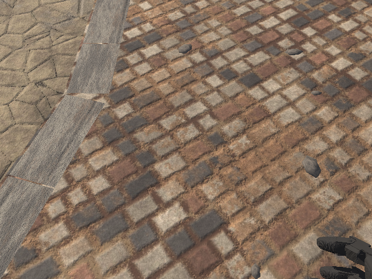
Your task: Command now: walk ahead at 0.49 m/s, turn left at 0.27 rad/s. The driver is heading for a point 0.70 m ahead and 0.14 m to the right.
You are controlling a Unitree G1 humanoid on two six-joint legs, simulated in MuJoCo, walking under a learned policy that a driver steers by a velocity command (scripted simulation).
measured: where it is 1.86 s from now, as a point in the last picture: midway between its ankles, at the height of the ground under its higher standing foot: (217, 207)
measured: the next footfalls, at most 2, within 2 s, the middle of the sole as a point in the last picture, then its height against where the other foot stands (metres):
right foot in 0.52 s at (245, 266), level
left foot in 1.02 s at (186, 189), level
